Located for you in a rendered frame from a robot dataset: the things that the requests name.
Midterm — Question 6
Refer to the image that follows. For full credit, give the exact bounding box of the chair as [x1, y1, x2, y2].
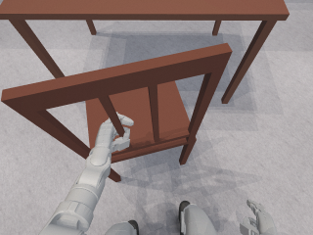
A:
[1, 43, 233, 182]

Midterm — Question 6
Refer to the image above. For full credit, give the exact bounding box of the table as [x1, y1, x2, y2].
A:
[0, 0, 290, 104]

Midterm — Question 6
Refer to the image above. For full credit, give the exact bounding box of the left robot hand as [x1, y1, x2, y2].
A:
[95, 112, 134, 153]

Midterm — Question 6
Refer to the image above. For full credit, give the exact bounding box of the right robot hand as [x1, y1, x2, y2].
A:
[240, 199, 278, 235]

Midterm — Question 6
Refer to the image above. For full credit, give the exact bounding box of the robot left upper arm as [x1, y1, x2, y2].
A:
[41, 223, 87, 235]

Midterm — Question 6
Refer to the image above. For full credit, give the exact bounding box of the robot left forearm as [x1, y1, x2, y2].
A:
[38, 146, 112, 235]

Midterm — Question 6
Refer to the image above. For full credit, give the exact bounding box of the robot right foot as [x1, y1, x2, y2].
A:
[179, 201, 190, 235]

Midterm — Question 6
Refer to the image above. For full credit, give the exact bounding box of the right robot shin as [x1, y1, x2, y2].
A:
[184, 204, 198, 210]

